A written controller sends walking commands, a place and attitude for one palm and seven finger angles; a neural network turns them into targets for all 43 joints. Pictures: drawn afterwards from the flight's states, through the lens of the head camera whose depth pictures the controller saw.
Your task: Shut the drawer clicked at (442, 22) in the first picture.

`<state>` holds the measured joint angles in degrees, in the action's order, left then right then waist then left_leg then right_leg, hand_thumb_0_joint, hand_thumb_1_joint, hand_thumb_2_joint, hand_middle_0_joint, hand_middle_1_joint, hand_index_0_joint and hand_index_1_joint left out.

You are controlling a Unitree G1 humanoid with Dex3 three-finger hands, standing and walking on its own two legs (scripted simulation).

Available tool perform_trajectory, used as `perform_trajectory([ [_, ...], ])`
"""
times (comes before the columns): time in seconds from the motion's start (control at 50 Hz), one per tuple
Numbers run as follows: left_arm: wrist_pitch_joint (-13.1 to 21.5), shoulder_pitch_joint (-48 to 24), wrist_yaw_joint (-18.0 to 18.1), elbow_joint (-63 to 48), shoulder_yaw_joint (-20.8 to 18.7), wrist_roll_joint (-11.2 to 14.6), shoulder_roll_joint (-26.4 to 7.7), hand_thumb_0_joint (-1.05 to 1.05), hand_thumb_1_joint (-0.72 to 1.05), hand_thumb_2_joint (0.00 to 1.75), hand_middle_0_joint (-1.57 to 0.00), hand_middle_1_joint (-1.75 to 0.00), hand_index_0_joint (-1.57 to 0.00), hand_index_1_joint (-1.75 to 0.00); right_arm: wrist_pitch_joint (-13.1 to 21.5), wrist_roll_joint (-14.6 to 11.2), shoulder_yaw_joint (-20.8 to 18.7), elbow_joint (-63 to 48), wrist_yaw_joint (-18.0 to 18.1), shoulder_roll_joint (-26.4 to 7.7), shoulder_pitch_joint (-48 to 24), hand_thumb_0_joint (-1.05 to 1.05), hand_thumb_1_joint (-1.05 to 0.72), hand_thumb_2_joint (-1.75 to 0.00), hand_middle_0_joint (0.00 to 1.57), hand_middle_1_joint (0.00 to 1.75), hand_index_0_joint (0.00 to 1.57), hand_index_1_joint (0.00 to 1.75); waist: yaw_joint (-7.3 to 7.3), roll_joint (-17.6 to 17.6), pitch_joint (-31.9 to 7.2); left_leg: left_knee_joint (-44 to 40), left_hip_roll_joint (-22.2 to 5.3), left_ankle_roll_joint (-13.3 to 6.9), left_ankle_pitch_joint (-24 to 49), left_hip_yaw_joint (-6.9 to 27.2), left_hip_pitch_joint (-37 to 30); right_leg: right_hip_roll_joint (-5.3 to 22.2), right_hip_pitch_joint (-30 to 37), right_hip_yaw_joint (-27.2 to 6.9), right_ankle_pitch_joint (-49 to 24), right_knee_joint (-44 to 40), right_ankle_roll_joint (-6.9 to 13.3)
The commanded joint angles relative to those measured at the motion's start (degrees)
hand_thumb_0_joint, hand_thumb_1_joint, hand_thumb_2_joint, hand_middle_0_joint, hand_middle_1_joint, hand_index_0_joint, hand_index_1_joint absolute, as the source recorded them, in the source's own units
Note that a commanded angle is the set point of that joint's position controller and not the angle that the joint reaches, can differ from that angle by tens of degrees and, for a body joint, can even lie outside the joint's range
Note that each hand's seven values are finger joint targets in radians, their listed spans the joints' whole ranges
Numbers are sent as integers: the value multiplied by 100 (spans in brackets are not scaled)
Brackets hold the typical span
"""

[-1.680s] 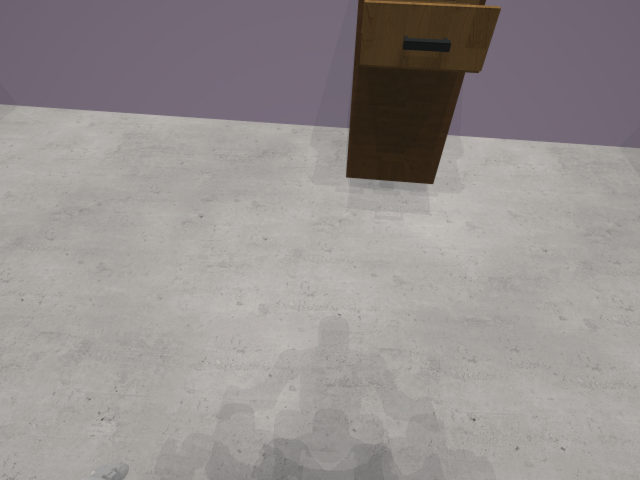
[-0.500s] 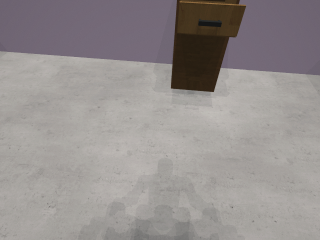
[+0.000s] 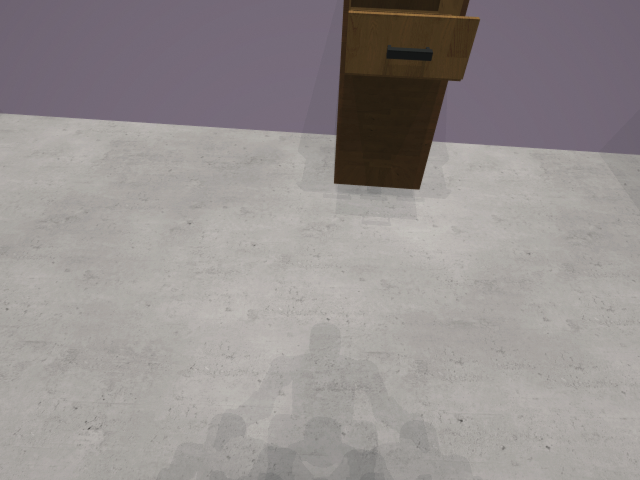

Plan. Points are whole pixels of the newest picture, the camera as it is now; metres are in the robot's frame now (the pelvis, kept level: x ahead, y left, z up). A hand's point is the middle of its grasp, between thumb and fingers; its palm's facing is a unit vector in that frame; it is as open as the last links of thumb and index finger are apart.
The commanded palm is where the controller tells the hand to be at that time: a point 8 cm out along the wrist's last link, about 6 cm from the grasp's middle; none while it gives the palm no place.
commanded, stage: walk to a spot facing it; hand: left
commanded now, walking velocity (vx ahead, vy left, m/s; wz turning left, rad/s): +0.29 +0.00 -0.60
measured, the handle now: (408, 51) +1.29 -0.17 +0.01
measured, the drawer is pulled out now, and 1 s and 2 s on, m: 0.28 0.28 0.28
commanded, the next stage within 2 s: turn to face it in 1.96 s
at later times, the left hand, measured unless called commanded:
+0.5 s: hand out of the picture +0.10 +0.16 -0.17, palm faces -0.17 -0.97 -0.18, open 7.4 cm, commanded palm none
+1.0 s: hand (293, 269) +0.54 +0.10 -0.15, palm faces -0.53 -0.82 -0.21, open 7.4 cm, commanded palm none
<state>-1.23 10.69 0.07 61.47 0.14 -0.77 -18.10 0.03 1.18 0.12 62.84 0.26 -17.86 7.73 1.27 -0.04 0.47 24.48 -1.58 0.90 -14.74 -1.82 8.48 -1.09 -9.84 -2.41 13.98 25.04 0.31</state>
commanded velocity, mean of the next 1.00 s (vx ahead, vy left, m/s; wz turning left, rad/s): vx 0.33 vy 0.00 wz -0.54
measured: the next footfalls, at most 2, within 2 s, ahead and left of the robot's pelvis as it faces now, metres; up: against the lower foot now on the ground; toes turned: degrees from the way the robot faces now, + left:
left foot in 0.64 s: +0.37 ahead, +0.07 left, +0.00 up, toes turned -14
right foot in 1.20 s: +0.43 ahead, -0.25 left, +0.00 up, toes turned -47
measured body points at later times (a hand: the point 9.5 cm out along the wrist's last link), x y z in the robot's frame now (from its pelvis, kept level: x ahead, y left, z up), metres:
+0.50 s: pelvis +0.13 -0.02 +0.00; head +0.16 -0.03 +0.45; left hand +0.11 +0.21 -0.15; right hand +0.18 -0.28 -0.14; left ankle +0.24 +0.10 -0.68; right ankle +0.02 -0.10 -0.74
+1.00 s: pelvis +0.33 -0.01 +0.00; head +0.36 -0.01 +0.45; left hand +0.57 +0.14 -0.14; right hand +0.16 -0.20 -0.14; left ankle +0.33 +0.08 -0.74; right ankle +0.32 -0.18 -0.67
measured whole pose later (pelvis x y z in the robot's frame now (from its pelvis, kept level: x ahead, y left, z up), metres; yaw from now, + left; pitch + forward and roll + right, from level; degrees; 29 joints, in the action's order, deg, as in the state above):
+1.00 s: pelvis +0.33 -0.01 +0.00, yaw -33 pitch +1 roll +0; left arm -2.0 7.5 -2.5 52.5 -5.4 -2.4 -14.0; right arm 4.5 1.4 -2.9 60.4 1.1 -11.2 22.5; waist -1.4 1.5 2.3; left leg 20.6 -3.9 -1.5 -16.0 -18.6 5.0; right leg 6.4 -36.7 3.3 8.1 57.5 -1.7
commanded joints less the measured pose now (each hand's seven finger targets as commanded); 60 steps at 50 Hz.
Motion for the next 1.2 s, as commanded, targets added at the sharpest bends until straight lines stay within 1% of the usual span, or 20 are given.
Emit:
perform_trajectory([
  [0.0, 4, 243, -103, -535, -262, -53, -690, 0, 90, 90, -20, -30, -20, -30, 25, 7, -277, -433, 36, -869, 311, 0, -90, -90, 20, 30, 20, 30, -112, -35, 680, -381, -729, -306, -1924, 564, 313, 293, -1222, -774, 1791, -184, 271],
  [0.08, 137, 258, -191, -889, -338, -37, -236, 0, 90, 90, -20, -30, -20, -30, 191, -24, -463, -561, 76, -1072, 731, 0, -90, -90, 20, 30, 20, 30, -241, -1105, 498, -897, -1886, -970, -1398, 1435, -414, -52, -2070, 270, 1216, 1800, 81],
  [0.12, 195, 96, -230, -1020, -374, -42, -127, 0, 90, 90, -20, -30, -20, -30, 243, -2, -474, -577, 77, -926, 817, 0, -90, -90, 20, 30, 20, 30, -268, -896, 508, -568, -2025, -1056, -79, 1048, -427, 260, -2010, 398, 1567, 1869, 28],
  [0.16, 239, 907, -257, -760, -417, -61, 25, 0, 90, 90, -20, -30, -20, -30, 243, 20, -444, -626, 82, -795, 510, 0, -90, -90, 20, 30, 20, 30, 179, -642, 267, 639, -1563, -614, 435, 58, 332, 156, -533, 725, 828, 885, 99],
  [0.18, 309, 1728, -221, -505, -504, -85, -307, 0, 90, 90, -20, -30, -20, -30, 240, -22, -398, -749, 48, -534, 369, 0, -90, -90, 20, 30, 20, 30, 534, 476, 21, 2418, -985, -230, 237, -612, 1464, 504, 824, -176, 592, -77, 334],
  [0.2, 397, 2534, -87, -305, -660, -78, -1043, 0, 90, 90, -20, -30, -20, -30, 278, -61, -269, -1135, -17, -63, -2, 0, -90, -90, 20, 30, 20, 30, 763, 2532, -81, 4300, -94, 143, -1879, -925, 3438, 2179, 1760, -3139, -301, -1064, 998],
  [0.22, 410, 2696, 27, -264, -596, 26, -835, 0, 90, 90, -20, -30, -20, -30, 344, -36, -301, -1292, 22, -336, -556, 0, -90, -90, 20, 30, 20, 30, 847, 1560, 154, 4504, -319, 40, -1682, 37, 3641, 2157, 1501, -3443, -1145, -1102, 1275],
  [0.28, 439, 1875, 51, -474, -462, -47, -356, 0, 90, 90, -20, -30, -20, -30, 320, 15, -330, -1158, -18, -47, -426, 0, -90, -90, 20, 30, 20, 30, 264, 193, 435, 4447, -636, 172, -742, 118, 3499, 1815, 857, -2364, -1248, -948, 1377],
  [0.52, 487, 1489, 90, -486, -545, -96, -322, 0, 90, 90, -20, -30, -20, -30, 316, -73, -387, -1566, -179, 323, -692, 0, -90, -90, 20, 30, 20, 30, 102, 864, 425, 1729, -272, 160, 278, -250, 1907, 1140, 67, -1346, -1669, -879, 878],
  [0.58, 470, 1181, 76, -585, -615, -51, -333, 0, 90, 90, -20, -30, -20, -30, 400, -42, -471, -1215, -27, -1, 562, 0, -90, -90, 20, 30, 20, 30, -483, 554, -70, 528, -47, 24, 467, -318, -180, 707, -400, -1123, -2350, 531, 635],
  [0.6, 461, 1305, 31, -609, -606, -12, -96, 0, 90, 90, -20, -30, -20, -30, 421, 8, -582, -985, 64, -491, 1460, 0, -90, -90, 20, 30, 20, 30, -787, -334, -752, 399, -736, -135, 306, 339, -1677, 352, -1126, -815, -1550, 1900, 463],
  [0.62, 446, 1564, -62, -720, -586, 59, 244, 0, 90, 90, -20, -30, -20, -30, 440, 92, -706, -857, 84, -1106, 2096, 0, -90, -90, 20, 30, 20, 30, -840, -2010, -1381, -225, -2622, -765, 160, 2643, -2534, -383, -2323, 96, 1744, 3957, 134],
  [0.64, 460, 1267, -66, -861, -576, 7, 167, 0, 90, 90, -20, -30, -20, -30, 366, 36, -623, -916, 51, -1005, 1957, 0, -90, -90, 20, 30, 20, 30, -762, -1425, -1055, -926, -2975, -1098, -1049, 3243, -1613, -174, -2563, -105, 2022, 4870, 197],
  [0.7, 330, 657, -212, -897, -575, -111, 223, 0, 90, 90, -20, -30, -20, -30, 432, 24, -398, -1061, 70, -56, 802, 0, -90, -90, 20, 30, 20, 30, -252, -941, 376, -1414, -2269, -711, -1759, 1863, 371, 587, -2796, 36, 688, 5268, 139],
  [0.78, 73, 822, -280, -877, -565, -139, 472, 0, 90, 90, -20, -30, -20, -30, 553, 13, -376, -946, 109, 120, 783, 0, -90, -90, 20, 30, 20, 30, 24, -730, 147, -1393, -1847, -619, -284, 179, 592, 745, -2502, 215, -28, 4703, -41],
  [1.06, 121, -1419, -327, -1430, -366, -118, 577, 0, 90, 90, -20, -30, -20, -30, 483, 84, -364, -245, 80, -40, 2233, 0, -90, -90, 20, 30, 20, 30, -595, -722, 558, -961, -1963, -680, 2324, -1116, -1096, 593, -2609, 925, -240, 1563, 69],
  [1.12, 217, -841, -275, -1246, -410, -114, 399, 0, 90, 90, -20, -30, -20, -30, 441, 66, -396, -248, 69, -172, 2174, 0, -90, -90, 20, 30, 20, 30, -273, -686, 127, 163, -1951, -532, 4233, -1432, -1198, 174, -1420, 1258, 249, 961, 345],
  [1.14, 281, -42, -252, -982, -460, -130, 256, 0, 90, 90, -20, -30, -20, -30, 429, 28, -394, -287, 59, -233, 2057, 0, -90, -90, 20, 30, 20, 30, 128, -583, -340, 1214, -1736, -346, 4544, -1643, -875, -62, -213, 1401, -119, 555, 438],
  [1.16, 360, 878, -194, -697, -586, -145, -226, 0, 90, 90, -20, -30, -20, -30, 427, -46, -368, -374, -9, -143, 2003, 0, -90, -90, 20, 30, 20, 30, 558, -61, -959, 2641, -1571, -103, 3347, -1712, 523, 520, 1702, 737, -549, 463, 671],
  [1.18, 412, 1607, -92, -541, -771, -92, -949, 0, 90, 90, -20, -30, -20, -30, 451, -122, -289, -596, -1, 298, 2104, 0, -90, -90, 20, 30, 20, 30, 658, 1203, -1792, 4594, -596, 251, -1522, -1545, 2583, 2433, 3417, -2158, -1488, 175, 1439],
])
